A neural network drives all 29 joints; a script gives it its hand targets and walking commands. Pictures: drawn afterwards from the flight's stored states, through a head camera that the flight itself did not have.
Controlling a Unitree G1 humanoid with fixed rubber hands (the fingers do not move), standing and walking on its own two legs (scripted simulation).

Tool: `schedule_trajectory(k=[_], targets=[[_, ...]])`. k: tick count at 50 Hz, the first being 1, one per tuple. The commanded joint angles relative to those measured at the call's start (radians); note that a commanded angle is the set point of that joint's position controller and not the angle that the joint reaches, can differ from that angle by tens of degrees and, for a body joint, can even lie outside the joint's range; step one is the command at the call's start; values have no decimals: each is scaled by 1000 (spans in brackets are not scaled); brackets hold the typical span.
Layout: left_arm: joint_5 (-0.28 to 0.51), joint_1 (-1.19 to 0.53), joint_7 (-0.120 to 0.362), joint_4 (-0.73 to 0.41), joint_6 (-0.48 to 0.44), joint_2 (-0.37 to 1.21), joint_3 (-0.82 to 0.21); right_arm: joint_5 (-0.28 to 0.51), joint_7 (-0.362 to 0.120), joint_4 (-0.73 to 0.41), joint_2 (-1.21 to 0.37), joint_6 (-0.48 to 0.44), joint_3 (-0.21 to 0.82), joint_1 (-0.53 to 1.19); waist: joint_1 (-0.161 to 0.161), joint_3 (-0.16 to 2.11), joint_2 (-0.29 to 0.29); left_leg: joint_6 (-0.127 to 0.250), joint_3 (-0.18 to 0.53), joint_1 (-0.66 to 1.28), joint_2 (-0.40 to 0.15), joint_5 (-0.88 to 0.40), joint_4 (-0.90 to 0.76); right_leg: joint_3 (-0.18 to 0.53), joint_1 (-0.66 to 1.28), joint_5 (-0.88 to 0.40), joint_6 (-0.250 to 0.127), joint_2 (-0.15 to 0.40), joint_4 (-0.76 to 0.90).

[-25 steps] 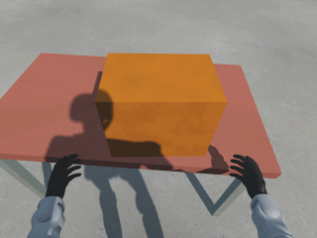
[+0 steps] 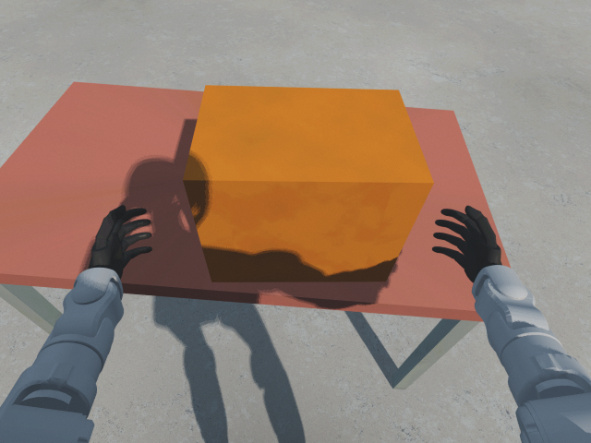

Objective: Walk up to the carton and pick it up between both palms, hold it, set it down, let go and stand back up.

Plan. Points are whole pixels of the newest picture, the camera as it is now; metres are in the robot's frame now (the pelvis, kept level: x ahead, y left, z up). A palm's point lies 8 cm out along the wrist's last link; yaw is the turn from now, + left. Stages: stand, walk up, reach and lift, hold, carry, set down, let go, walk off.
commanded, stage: reach and lift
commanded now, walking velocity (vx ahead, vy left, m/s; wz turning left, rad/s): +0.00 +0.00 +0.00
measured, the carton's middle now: (301, 189) +0.52 +0.00 +0.02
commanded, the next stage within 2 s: none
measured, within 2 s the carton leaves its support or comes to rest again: neither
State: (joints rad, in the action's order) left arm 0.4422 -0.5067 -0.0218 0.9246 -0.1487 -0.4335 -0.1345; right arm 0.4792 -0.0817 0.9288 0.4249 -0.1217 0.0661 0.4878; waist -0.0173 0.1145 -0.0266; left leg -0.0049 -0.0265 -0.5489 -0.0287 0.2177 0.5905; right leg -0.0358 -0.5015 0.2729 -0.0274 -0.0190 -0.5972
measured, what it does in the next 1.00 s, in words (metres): stands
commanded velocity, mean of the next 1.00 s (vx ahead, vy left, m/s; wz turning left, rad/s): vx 0.00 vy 0.00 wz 0.00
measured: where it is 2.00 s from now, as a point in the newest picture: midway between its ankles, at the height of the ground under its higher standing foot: outside the picture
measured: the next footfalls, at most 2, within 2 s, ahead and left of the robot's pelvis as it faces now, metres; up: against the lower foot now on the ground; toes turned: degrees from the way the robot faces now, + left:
none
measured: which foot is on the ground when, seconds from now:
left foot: down 0.00-1.00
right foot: down 0.00-1.00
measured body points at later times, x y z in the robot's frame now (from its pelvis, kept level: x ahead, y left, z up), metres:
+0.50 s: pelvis +0.02 +0.00 +0.01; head +0.08 +0.01 +0.46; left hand +0.43 +0.26 +0.08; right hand +0.43 -0.27 +0.09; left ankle +0.04 +0.12 -0.73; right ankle +0.01 -0.10 -0.73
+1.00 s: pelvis +0.01 -0.01 +0.00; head +0.09 +0.00 +0.45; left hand +0.48 +0.26 +0.13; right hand +0.48 -0.26 +0.14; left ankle +0.04 +0.12 -0.73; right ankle +0.01 -0.10 -0.73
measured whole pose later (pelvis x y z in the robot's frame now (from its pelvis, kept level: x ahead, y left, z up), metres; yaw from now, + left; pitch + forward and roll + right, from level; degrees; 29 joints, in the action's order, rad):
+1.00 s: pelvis +0.01 -0.01 +0.00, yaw -1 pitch +18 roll -1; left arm 0.41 -0.98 0.00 1.01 0.16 -0.52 -0.11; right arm 0.54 -0.04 1.08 0.53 0.09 0.11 0.98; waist -0.02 0.18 -0.01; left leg -0.02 -0.01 -0.66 -0.05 0.18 0.51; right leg -0.03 -0.60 0.20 -0.03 -0.05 -0.47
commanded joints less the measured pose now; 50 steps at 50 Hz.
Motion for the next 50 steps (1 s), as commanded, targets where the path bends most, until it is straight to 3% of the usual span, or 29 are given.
schedule_trajectory(k=[1,4,12,16,17,18,22,26,34,42,50], targets=[[-35,-476,14,-230,-29,-217,108,34,10,-169,293,-63,-45,436,-5,636,81,-39,29,438,15,-375,-1,-9,50,-351,61,-32,109],[-69,-480,29,-256,24,-224,155,39,27,-171,323,-61,-45,466,-1,662,71,-45,27,486,19,-459,0,-16,72,-406,66,-44,135],[-67,-565,28,-282,114,-216,160,16,33,-230,330,1,-70,561,-2,622,30,-19,24,463,20,-378,-53,-20,90,-360,72,-43,175],[-63,-616,27,-300,136,-235,168,23,39,-247,339,22,-64,609,-6,666,28,-17,23,456,23,-412,-52,-16,119,-430,80,-43,171],[-72,-516,29,-340,139,-207,145,48,31,-224,353,18,-40,533,1,695,28,-26,36,504,7,-486,-35,-2,160,-519,67,-42,162],[-82,-532,35,-360,147,-228,163,57,33,-230,363,18,-38,544,3,704,30,-30,37,503,10,-517,-30,1,183,-568,70,-44,164],[-75,-619,34,-385,177,-257,176,64,41,-252,380,33,-54,630,10,686,23,-18,32,444,17,-456,-53,8,197,-574,79,-39,160],[-59,-695,27,-357,196,-279,166,69,41,-247,378,62,-55,701,4,715,27,-5,30,412,17,-405,-60,13,194,-559,85,-30,148],[-60,-811,25,-298,226,-304,158,79,39,-184,395,92,-41,805,-5,803,43,-9,26,405,17,-465,-43,4,194,-646,94,-32,126],[-40,-937,25,-166,249,-317,118,74,43,-106,388,126,-17,943,-5,820,9,4,21,334,23,-404,-54,2,203,-642,107,-28,115],[-21,-1109,15,-87,245,-325,71,55,39,-44,402,143,-27,1076,11,915,37,-12,21,342,21,-427,-35,-19,154,-645,101,-37,103]])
